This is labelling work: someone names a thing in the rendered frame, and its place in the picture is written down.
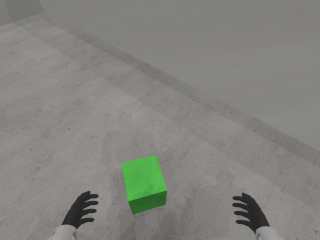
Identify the left robot forearm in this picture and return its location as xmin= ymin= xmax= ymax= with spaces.
xmin=47 ymin=224 xmax=77 ymax=240

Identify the robot left hand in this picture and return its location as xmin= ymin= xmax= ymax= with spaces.
xmin=61 ymin=191 xmax=99 ymax=229

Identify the robot right hand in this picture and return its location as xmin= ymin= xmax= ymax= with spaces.
xmin=232 ymin=193 xmax=270 ymax=235

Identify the right robot forearm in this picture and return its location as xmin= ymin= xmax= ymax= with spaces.
xmin=255 ymin=226 xmax=284 ymax=240

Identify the carton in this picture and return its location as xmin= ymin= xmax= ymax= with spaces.
xmin=122 ymin=155 xmax=167 ymax=214

